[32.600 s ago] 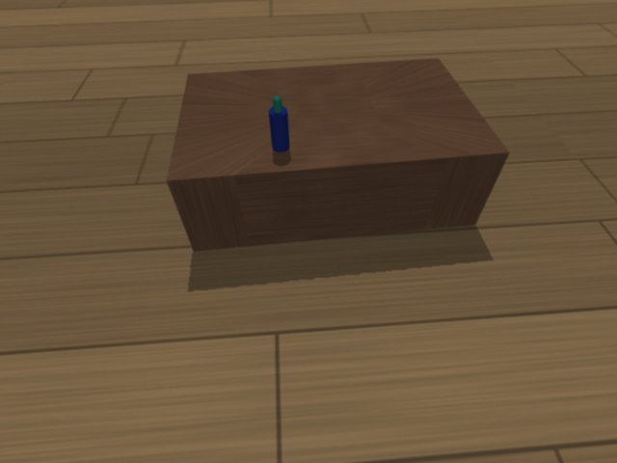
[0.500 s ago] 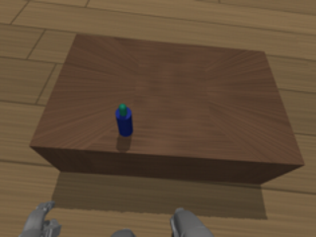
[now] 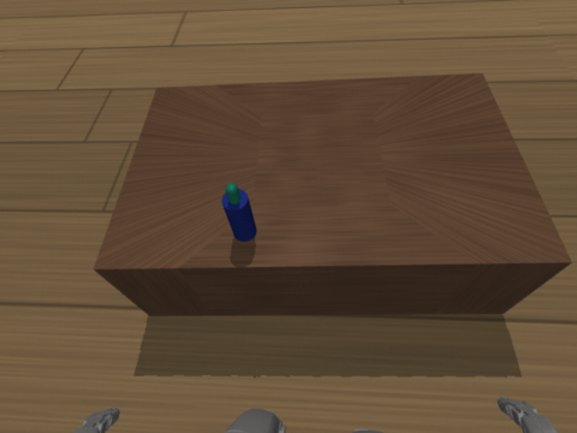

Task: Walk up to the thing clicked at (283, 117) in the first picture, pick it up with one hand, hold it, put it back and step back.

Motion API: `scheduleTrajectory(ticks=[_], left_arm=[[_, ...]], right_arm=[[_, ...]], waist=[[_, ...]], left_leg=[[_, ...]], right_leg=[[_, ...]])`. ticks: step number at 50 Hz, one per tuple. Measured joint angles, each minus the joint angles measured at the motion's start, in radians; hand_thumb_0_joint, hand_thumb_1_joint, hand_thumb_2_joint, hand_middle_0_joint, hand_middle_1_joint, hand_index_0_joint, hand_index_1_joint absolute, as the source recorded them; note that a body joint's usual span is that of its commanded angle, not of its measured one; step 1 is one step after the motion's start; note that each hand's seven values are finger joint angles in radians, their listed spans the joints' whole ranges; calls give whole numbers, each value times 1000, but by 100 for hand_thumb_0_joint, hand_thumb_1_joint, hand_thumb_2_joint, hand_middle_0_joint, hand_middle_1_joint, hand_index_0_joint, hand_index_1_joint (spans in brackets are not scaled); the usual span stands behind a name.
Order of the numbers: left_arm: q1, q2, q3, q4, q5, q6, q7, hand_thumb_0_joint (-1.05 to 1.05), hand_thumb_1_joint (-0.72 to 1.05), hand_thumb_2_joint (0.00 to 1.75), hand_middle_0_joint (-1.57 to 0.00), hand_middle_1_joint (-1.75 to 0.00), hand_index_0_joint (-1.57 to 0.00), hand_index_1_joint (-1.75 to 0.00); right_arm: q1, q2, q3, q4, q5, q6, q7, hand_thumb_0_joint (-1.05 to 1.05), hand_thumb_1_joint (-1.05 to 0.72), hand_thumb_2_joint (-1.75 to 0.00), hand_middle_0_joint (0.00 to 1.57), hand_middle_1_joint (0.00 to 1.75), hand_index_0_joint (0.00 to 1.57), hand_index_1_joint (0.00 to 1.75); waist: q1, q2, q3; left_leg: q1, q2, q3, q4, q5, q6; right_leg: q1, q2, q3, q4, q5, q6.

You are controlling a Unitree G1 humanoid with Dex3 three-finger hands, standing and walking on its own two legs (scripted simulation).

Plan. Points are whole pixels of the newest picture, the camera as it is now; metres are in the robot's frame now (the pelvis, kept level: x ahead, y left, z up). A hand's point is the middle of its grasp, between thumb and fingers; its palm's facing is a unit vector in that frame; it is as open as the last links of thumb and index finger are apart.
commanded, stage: step back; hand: left
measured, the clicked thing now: (238, 210) +0.63 +0.18 -0.28
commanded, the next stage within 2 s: none
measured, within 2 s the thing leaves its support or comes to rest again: neither
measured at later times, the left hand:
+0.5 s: hand out of the picture -0.07 +0.27 -0.16, palm faces -0.01 -0.92 -0.39, open 7.4 cm
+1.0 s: hand out of the picture -0.17 +0.24 -0.16, palm faces +0.07 -0.92 -0.40, open 7.4 cm
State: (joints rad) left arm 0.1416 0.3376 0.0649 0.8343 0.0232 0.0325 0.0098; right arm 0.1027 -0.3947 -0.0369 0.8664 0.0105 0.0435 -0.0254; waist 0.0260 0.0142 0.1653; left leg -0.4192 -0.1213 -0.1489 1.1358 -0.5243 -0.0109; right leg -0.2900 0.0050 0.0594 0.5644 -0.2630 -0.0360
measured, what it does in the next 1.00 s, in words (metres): walks backwards: left foot, then right foot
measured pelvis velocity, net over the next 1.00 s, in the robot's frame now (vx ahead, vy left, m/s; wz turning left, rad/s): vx -0.30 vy -0.03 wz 0.06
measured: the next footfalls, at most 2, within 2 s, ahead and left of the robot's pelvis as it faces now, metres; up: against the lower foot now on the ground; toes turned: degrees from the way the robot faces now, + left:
left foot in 0.16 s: -0.02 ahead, +0.14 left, +0.00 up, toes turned +1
right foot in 0.54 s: -0.15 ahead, -0.15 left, +0.00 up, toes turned +1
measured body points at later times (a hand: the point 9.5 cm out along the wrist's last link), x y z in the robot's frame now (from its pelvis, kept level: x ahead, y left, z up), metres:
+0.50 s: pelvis -0.14 -0.01 -0.01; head -0.07 +0.00 +0.43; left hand -0.06 +0.32 -0.14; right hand +0.00 -0.32 -0.11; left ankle -0.06 +0.14 -0.74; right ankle -0.19 -0.15 -0.71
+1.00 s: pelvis -0.30 -0.03 -0.02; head -0.24 -0.02 +0.42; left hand -0.17 +0.29 -0.13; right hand -0.19 -0.33 -0.14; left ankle -0.29 +0.08 -0.74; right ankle -0.21 -0.15 -0.72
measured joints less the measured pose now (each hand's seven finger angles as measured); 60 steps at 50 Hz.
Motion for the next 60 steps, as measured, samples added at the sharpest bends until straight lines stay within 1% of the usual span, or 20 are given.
scheduleTrajectory(ticks=[5, 8, 10, 13, 15, 18, 22, 26, 28, 29, 32, 34, 37, 44, 46, 48, 51, 54, 57, 60], left_arm=[[-33, 2, -6, -60, 5, -3, 8, 1, 90, 90, -20, -30, -20, -30], [-48, 21, -8, -81, -2, 7, 3, 1, 90, 90, -20, -30, -20, -30], [-58, 45, -1, -73, -8, 21, 1, 1, 91, 90, -20, -30, -20, -30], [-40, 50, 10, -39, -8, 42, 6, 1, 91, 90, -20, -30, -20, -30], [-19, 51, 14, -23, -11, 45, 4, 1, 91, 90, -20, -30, -20, -30], [21, 58, 22, -17, -15, 38, -6, 1, 91, 90, -20, -30, -20, -30], [53, 66, 28, -7, -10, 34, -9, 1, 91, 90, -20, -30, -20, -30], [69, 66, 22, 9, -8, 23, -13, 1, 91, 90, -20, -30, -20, -30], [60, 43, 21, 35, -3, 14, -13, 1, 91, 90, -20, -30, -20, -30], [58, 24, 16, 42, 3, 11, -16, 1, 91, 90, -20, -30, -20, -30], [91, 8, 2, 32, 11, 9, -27, 1, 91, 90, -20, -30, -20, -30], [104, 1, -1, 30, 12, 12, -22, 1, 91, 90, -20, -30, -20, -30], [89, 0, 3, 20, 14, 15, -14, 1, 90, 90, -20, -30, -20, -30], [-6, 30, 6, -71, 9, -3, 15, 1, 90, 90, -20, -30, -20, -30], [-33, 42, 2, -84, 2, 3, 16, 1, 90, 90, -20, -30, -20, -30], [-60, 60, 1, -81, -4, 16, 14, 1, 90, 90, -20, -30, -20, -30], [-56, 48, 2, -50, -10, 35, 19, 1, 91, 90, -20, -30, -20, -30], [-29, 41, 1, -20, -18, 45, 10, 1, 91, 90, -20, -30, -20, -30], [9, 46, 5, -6, -19, 37, 2, 1, 91, 90, -20, -30, -20, -30], [41, 54, 4, 13, -12, 26, 1, 1, 91, 90, -20, -30, -20, -30]], right_arm=[[20, -25, -8, -2, -8, -8, -9, 1, -91, -90, 21, 30, 20, 30], [33, -19, -12, -1, -20, -18, -3, 1, -91, -90, 21, 30, 20, 30], [27, 13, -15, 10, -34, -22, 2, 1, -91, -90, 21, 30, 20, 30], [44, 35, 0, 7, -46, -22, 21, 1, -91, -90, 21, 30, 20, 30], [53, 42, 5, 7, -50, -19, 22, 1, -91, -90, 21, 30, 20, 30], [48, 46, 5, -5, -48, -19, 18, 1, -90, -89, 21, 30, 21, 30], [20, 38, -1, -43, -42, -27, 12, 1, -90, -90, 21, 30, 21, 30], [-16, 15, -3, -78, -40, -20, 12, 1, -90, -90, 21, 30, 21, 30], [-34, -11, -10, -78, -34, -8, 12, 1, -90, -90, 21, 30, 21, 30], [-35, -24, -16, -70, -29, 1, 11, 1, -90, -90, 21, 30, 21, 30], [-7, -20, -24, -38, -17, 22, 0, 1, -91, -90, 21, 30, 20, 30], [14, -22, -20, -26, -9, 21, 2, 1, -91, -90, 21, 30, 20, 30], [51, -28, -15, -21, -7, 7, -4, 1, -91, -90, 21, 30, 20, 30], [84, -7, -6, 4, -22, 3, -5, 1, -91, -90, 21, 30, 20, 30], [86, 5, -4, 3, -25, -4, 3, 1, -91, -90, 21, 30, 20, 30], [76, 29, -6, 10, -32, -9, 7, 1, -91, -90, 21, 30, 20, 30], [70, 39, 6, 4, -44, -5, 23, 1, -91, -90, 21, 30, 20, 30], [65, 42, 10, 2, -52, -2, 20, 1, -91, -89, 21, 30, 21, 30], [40, 40, 5, -11, -52, -1, 19, 1, -90, -89, 21, 30, 21, 30], [4, 31, -3, -40, -48, -2, 19, 1, -90, -90, 21, 30, 21, 30]], waist=[[-11, 10, 21], [-21, -6, 33], [-7, -69, 56], [-21, -70, 35], [-25, -60, 15], [-10, -59, -5], [2, -56, 10], [11, -40, 28], [-1, 17, 44], [-14, 56, 47], [10, 33, 3], [17, 15, -17], [-2, 18, -34], [-20, 15, 18], [-27, -1, 30], [-19, -57, 55], [-20, -61, 46], [-30, -46, 9], [-14, -52, -12], [-1, -50, -7]], left_leg=[[85, 62, 46, -241, 5, -13], [166, 97, 92, -496, 152, 1], [179, 69, 125, -513, 196, 12], [155, 95, 112, -492, 201, 21], [149, 120, 102, -522, 229, 20], [134, 146, 117, -566, 273, 16], [94, 167, 137, -566, 309, 12], [31, 191, 162, -506, 319, -9], [-3, 221, 133, -455, 316, -19], [-17, 224, 95, -436, 297, -3], [-74, 105, 38, -223, 63, 4], [-86, 39, 22, -80, 37, 9], [-73, 0, 5, 15, 47, 3], [84, 55, 79, -253, 0, -8], [141, 75, 109, -407, 72, 6], [167, 51, 138, -472, 175, 28], [146, 74, 143, -452, 184, 44], [128, 109, 127, -497, 233, 41], [105, 131, 142, -551, 290, 37], [72, 148, 158, -568, 331, 37]], right_leg=[[-43, -10, -39, 19, 25, 13], [-85, -20, -62, 92, 8, 27], [-107, -37, -17, 151, -6, 25], [-153, 61, 58, 375, -233, 16], [-172, 110, 78, 536, -264, 16], [-163, 122, 95, 647, -240, 29], [-79, 75, 89, 526, -246, 60], [33, 8, 34, 214, -195, 55], [78, 26, -6, 108, -156, 45], [80, 45, -31, 106, -145, 37], [33, 8, -5, 131, -127, 20], [23, -18, 16, 98, -92, 18], [0, -32, -1, 55, -44, 21], [-78, -33, -71, 84, 7, 19], [-108, -43, -91, 121, 8, 24], [-134, -72, -71, 169, 8, 28], [-183, 16, 10, 369, -227, 18], [-202, 97, 67, 601, -258, 15], [-164, 106, 86, 670, -218, 31], [-75, 67, 63, 542, -229, 59]])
